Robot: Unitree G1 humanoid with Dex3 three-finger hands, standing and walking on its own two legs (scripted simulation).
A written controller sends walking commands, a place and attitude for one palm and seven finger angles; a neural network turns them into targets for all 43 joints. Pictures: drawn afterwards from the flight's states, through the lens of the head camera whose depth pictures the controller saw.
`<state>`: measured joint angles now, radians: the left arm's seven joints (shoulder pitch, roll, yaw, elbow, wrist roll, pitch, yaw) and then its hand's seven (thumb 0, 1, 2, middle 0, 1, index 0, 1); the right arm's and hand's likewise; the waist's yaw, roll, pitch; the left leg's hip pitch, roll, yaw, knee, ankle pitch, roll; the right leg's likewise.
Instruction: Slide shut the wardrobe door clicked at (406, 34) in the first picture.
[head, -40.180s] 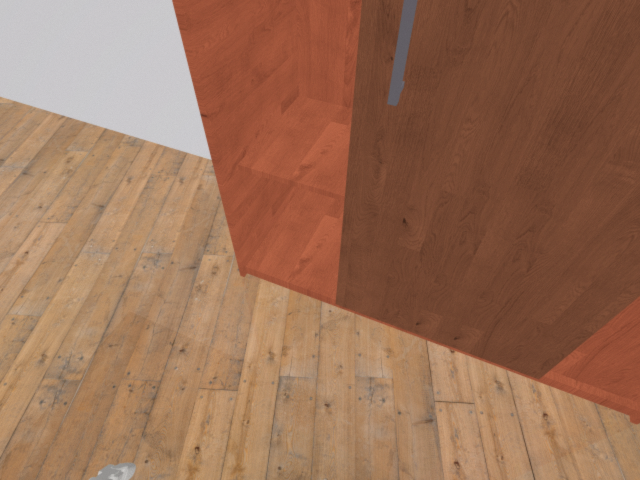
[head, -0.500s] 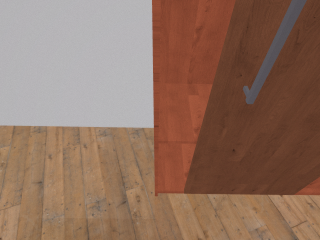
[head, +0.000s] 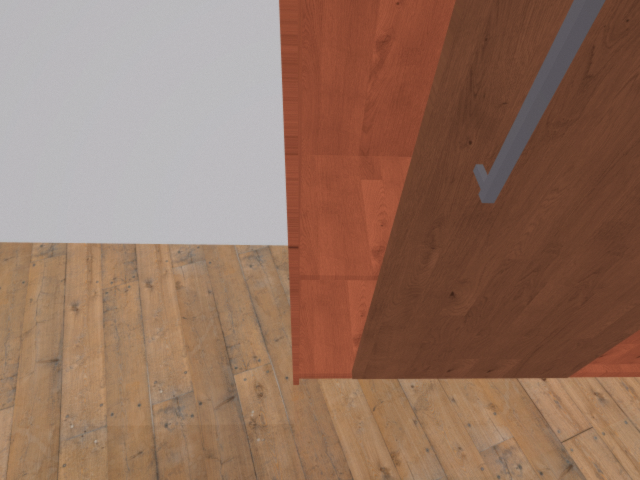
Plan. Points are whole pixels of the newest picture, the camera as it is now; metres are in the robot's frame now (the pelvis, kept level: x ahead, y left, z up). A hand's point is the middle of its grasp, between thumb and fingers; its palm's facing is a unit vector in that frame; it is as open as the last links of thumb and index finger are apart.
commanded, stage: come to a stop and stand still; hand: right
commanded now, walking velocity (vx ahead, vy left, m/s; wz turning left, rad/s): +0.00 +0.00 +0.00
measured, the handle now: (534, 82) +0.48 -0.19 +0.27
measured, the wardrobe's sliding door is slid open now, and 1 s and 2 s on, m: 0.16 0.16 0.16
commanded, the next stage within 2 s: look again from close up in 0.66 s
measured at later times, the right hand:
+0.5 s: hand out of the picture -0.03 -0.19 -0.17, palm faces +0.00 +0.98 -0.19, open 7.4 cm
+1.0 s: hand out of the picture -0.07 -0.19 -0.17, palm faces +0.02 +0.98 -0.19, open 7.4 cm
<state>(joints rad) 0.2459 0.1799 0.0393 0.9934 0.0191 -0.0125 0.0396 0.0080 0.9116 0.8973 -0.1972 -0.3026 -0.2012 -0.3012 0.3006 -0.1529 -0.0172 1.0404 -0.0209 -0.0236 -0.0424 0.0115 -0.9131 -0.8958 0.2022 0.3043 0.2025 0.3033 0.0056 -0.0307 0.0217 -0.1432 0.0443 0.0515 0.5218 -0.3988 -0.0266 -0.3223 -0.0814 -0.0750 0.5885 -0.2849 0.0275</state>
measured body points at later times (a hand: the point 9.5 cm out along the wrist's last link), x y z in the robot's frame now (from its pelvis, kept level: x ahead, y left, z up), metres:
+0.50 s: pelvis -0.03 -0.02 +0.00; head -0.03 -0.02 +0.45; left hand -0.02 +0.22 -0.15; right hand -0.02 -0.24 -0.16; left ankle -0.08 +0.13 -0.73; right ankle +0.01 -0.14 -0.73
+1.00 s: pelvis -0.04 -0.03 +0.01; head -0.03 -0.02 +0.46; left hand -0.05 +0.19 -0.15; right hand -0.07 -0.24 -0.15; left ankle -0.08 +0.13 -0.73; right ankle +0.01 -0.14 -0.73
